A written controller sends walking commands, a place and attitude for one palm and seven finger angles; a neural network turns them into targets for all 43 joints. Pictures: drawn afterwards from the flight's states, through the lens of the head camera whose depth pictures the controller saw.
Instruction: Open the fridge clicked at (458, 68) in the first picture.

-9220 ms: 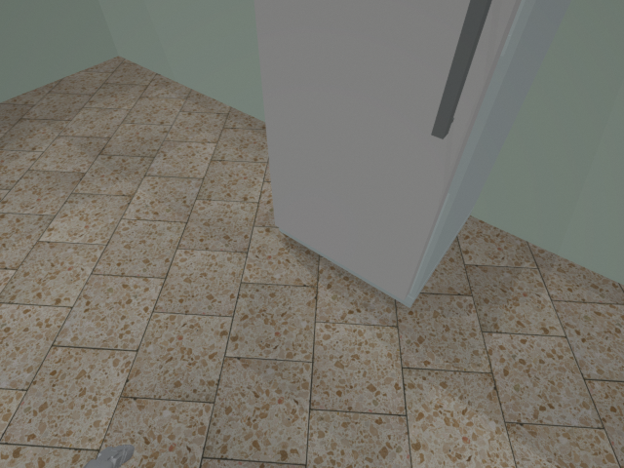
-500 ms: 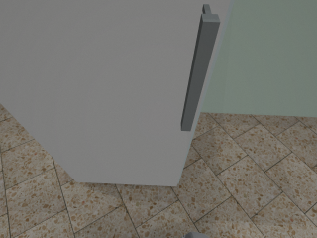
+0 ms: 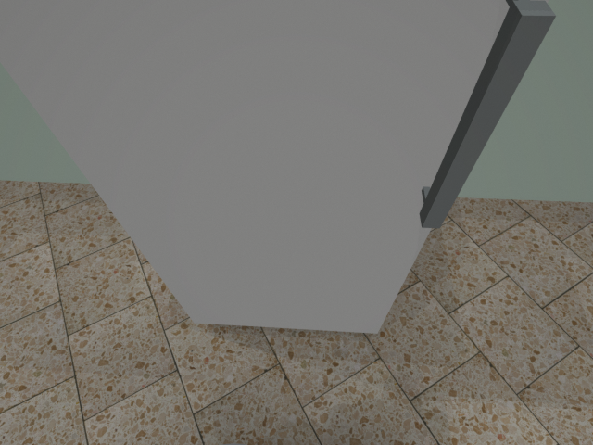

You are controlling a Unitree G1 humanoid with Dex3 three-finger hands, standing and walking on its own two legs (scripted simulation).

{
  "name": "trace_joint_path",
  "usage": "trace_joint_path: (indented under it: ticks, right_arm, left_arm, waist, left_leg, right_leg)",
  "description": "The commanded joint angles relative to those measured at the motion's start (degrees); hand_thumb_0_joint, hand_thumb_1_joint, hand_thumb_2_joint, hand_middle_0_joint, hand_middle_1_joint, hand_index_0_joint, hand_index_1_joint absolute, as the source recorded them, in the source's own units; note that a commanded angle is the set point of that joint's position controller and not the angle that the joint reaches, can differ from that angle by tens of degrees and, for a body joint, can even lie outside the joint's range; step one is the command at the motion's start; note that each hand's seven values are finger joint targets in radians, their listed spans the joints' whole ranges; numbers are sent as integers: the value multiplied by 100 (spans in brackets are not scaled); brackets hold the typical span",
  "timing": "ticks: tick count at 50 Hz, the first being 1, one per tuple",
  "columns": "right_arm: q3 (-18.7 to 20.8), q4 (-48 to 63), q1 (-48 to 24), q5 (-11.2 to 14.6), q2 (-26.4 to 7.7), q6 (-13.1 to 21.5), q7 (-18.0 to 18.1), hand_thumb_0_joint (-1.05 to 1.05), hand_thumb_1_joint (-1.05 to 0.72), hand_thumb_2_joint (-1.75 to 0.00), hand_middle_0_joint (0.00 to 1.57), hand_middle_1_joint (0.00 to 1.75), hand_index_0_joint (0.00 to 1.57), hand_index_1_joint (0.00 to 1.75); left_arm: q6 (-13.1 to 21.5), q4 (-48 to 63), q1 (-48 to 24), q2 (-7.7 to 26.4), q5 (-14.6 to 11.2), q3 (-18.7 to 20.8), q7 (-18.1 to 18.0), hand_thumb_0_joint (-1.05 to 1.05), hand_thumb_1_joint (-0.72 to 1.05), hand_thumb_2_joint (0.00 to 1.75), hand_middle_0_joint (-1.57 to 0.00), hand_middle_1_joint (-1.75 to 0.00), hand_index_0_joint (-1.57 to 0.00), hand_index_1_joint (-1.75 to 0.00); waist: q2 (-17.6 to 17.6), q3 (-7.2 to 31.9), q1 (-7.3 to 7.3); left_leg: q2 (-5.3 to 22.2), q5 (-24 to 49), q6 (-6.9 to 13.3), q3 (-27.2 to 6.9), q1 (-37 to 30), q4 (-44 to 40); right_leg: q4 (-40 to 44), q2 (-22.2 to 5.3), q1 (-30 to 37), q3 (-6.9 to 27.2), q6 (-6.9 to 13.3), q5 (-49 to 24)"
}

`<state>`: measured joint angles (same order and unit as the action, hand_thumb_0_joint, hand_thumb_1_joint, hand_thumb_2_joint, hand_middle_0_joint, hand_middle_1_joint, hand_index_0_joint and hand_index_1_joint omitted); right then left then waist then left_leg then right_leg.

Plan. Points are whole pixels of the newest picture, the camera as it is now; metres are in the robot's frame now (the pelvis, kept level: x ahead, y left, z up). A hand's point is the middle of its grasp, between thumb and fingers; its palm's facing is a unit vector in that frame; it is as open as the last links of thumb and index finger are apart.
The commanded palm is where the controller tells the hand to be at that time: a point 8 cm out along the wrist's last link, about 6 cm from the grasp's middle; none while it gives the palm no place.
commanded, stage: come to a stop and stand still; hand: right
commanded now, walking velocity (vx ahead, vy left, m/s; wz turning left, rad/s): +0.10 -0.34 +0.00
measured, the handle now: (462, 132) +0.45 -0.17 +0.17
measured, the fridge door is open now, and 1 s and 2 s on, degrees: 0 0 0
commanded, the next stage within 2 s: look again from close up in 1.76 s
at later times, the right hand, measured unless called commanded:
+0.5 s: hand out of the picture -0.05 -0.19 -0.18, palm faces +0.10 +0.97 -0.23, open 7.4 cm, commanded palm none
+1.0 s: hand out of the picture +0.01 -0.24 -0.16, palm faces -0.03 +0.97 -0.26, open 7.4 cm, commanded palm none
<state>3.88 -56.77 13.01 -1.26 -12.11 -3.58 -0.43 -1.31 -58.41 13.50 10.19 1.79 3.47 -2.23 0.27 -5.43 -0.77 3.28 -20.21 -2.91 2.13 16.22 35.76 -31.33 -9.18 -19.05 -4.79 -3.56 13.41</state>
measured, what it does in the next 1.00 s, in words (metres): steps on the spot: left foot, then right foot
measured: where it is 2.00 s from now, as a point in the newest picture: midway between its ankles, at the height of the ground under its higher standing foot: outside the picture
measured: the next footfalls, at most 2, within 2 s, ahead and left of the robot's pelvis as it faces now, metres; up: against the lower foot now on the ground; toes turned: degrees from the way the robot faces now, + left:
left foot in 0.02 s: +0.02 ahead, +0.15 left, +0.00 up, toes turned -1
right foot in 0.50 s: +0.03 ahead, -0.12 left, +0.00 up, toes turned -4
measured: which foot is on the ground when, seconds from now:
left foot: up 0.00-0.00, down 0.02-1.00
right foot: down 0.00-0.02, up 0.04-0.48, down 0.50-1.00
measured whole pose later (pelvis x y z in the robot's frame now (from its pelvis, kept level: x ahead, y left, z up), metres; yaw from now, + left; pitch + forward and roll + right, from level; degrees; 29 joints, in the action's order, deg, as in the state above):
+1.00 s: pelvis -0.03 -0.05 +0.00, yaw +2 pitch -1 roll -1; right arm -0.6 -57.2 16.1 -1.4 -11.3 -0.5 1.8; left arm -0.1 -56.4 16.7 11.9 0.9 0.4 -0.6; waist -0.6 -1.1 0.0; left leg 6.4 -15.7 -1.3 -6.0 13.7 29.3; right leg -27.7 2.7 -13.8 -7.5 4.5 13.6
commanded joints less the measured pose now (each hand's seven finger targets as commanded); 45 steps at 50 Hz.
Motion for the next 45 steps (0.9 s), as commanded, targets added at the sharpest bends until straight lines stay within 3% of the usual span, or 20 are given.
trace_joint_path:
  ticks: [1,2,3,4,5,9,17,19,21,22,23,24,25,26,27,29,31,33,38,45]
  right_arm:
    - [40,-99,908,-40,-949,444,162,0,-90,-90,20,30,20,30]
    - [-20,-9,802,-28,-933,440,159,0,-90,-90,20,30,20,30]
    - [-22,-11,580,-62,-861,465,153,0,-90,-90,20,30,20,30]
    - [25,-55,544,-56,-826,509,186,0,-90,-90,20,30,20,30]
    - [-18,-61,512,-33,-682,521,207,0,-90,-90,20,30,20,30]
    - [31,-107,826,-49,-755,521,273,0,-90,-90,20,30,20,30]
    - [130,-42,833,-96,-922,436,357,0,-90,-90,20,30,20,30]
    - [127,22,664,-127,-904,413,323,0,-90,-90,20,30,20,30]
    - [113,11,510,-81,-856,366,283,0,-90,-90,20,30,20,30]
    - [-93,-83,820,-63,-644,530,547,0,-90,-90,20,30,20,30]
    - [-62,184,659,-29,-995,536,479,0,-90,-90,20,30,20,30]
    - [-77,218,616,-5,-690,494,415,0,-90,-90,20,30,20,30]
    - [-121,189,730,26,-562,463,391,0,-90,-90,20,30,20,30]
    - [-128,221,833,13,-374,442,395,0,-90,-90,20,30,20,30]
    - [-182,156,764,-29,-307,370,376,0,-90,-90,20,30,20,30]
    - [-238,89,818,-56,-319,362,305,0,-90,-90,20,30,20,30]
    - [-281,63,811,-41,-368,395,272,0,-90,-90,20,30,20,30]
    - [-318,185,640,-30,-478,394,264,0,-90,-90,20,30,20,30]
    - [-304,264,748,-31,-495,365,261,0,-90,-90,20,30,20,30]
    - [-324,212,673,-6,-538,401,249,0,-90,-90,20,30,20,30]
  left_arm:
    - [5,473,118,61,-103,3,103,0,90,90,-20,-30,-20,-30]
    - [-21,522,20,234,-101,8,126,0,90,90,-20,-30,-20,-30]
    - [-6,496,-124,192,-95,21,164,0,90,90,-20,-30,-20,-30]
    - [-33,428,-130,234,-88,22,152,0,90,90,-20,-30,-20,-30]
    - [-17,309,-68,383,-72,24,160,0,90,90,-20,-30,-20,-30]
    - [-24,273,-116,442,-113,18,238,0,90,90,-20,-30,-20,-30]
    - [-120,654,-576,356,-126,8,285,0,90,90,-20,-30,-20,-30]
    - [-61,656,-461,276,-154,3,282,0,90,90,-20,-30,-20,-30]
    - [13,475,-28,231,-150,-25,246,0,90,90,-20,-30,-20,-30]
    - [121,814,-98,607,-84,-89,222,0,90,90,-20,-30,-20,-30]
    - [149,892,88,518,-108,-43,225,0,90,90,-20,-30,-20,-30]
    - [216,894,174,857,-61,-5,230,0,90,90,-20,-30,-20,-30]
    - [152,971,110,1064,-70,5,180,0,90,90,-20,-30,-20,-30]
    - [101,1058,133,1079,-20,21,158,0,90,90,-20,-30,-20,-30]
    - [112,1098,-3,1007,-32,-19,149,0,90,90,-20,-30,-20,-30]
    - [107,1161,-325,863,-52,-97,146,0,90,90,-20,-30,-20,-30]
    - [98,1174,-297,818,-82,-112,162,0,90,90,-20,-30,-20,-30]
    - [99,1145,-104,840,-89,-102,183,0,90,90,-20,-30,-20,-30]
    - [187,1012,27,882,-64,-69,198,0,90,90,-20,-30,-20,-30]
    - [297,777,167,797,-74,-154,165,0,90,90,-20,-30,-20,-30]
  waist:
    - [1822,1000,330]
    - [1362,994,358]
    - [1219,727,304]
    - [1781,627,305]
    - [1764,400,270]
    - [1118,304,373]
    - [1015,166,436]
    - [1176,237,344]
    - [1115,387,140]
    - [-721,674,-34]
    - [-970,1054,-92]
    - [-1991,1337,-21]
    - [-1777,1240,51]
    - [-1176,1000,82]
    - [-1380,738,105]
    - [-1097,87,259]
    - [-99,-23,221]
    - [263,-138,88]
    - [60,106,177]
    - [-146,376,184]
  left_leg:
    - [1686,2359,360,-1665,-1138,-1932]
    - [1817,2134,705,-1641,-750,-1953]
    - [1677,2221,871,-1510,-669,-1892]
    - [1615,2723,892,-1726,-797,-1818]
    - [1543,3263,949,-1554,-882,-1703]
    - [1614,4287,1059,-1173,-1295,-1487]
    - [1817,2621,1287,-1336,-731,-1701]
    - [1680,2259,1163,-1217,-372,-1626]
    - [1228,1739,844,-875,102,-1329]
    - [963,3735,700,-1177,-505,-734]
    - [729,2500,658,-619,-506,-150]
    - [267,1153,511,-106,-71,380]
    - [-29,-604,388,7,212,392]
    - [-69,-806,387,29,309,364]
    - [-108,-889,366,128,175,380]
    - [-143,-134,390,38,31,5]
    - [-64,97,444,-325,134,-541]
    - [36,-364,494,-662,457,-858]
    - [-40,84,413,-526,119,-645]
    - [98,694,427,-597,-133,-783]
  right_leg:
    - [-1367,673,-829,87,144,2177]
    - [-1592,551,-621,478,226,2030]
    - [-1819,595,-790,366,217,1746]
    - [-2143,665,-990,345,185,1672]
    - [-2375,617,-1145,421,166,1389]
    - [-2460,766,-1279,236,49,1076]
    - [-1775,765,-896,383,51,947]
    - [-1030,830,-225,284,97,915]
    - [114,1024,842,26,133,93]
    - [27,761,826,46,160,55]
    - [421,615,881,224,314,-113]
    - [578,72,1297,781,488,-1670]
    - [441,-383,1197,1112,891,-2589]
    - [363,-418,944,1042,1024,-2674]
    - [608,-261,516,1138,1003,-1968]
    - [839,-10,-195,1081,891,-773]
    - [930,245,-121,1058,701,391]
    - [1146,384,20,1039,612,1312]
    - [1581,242,29,1160,665,1381]
    - [1481,269,404,941,639,232]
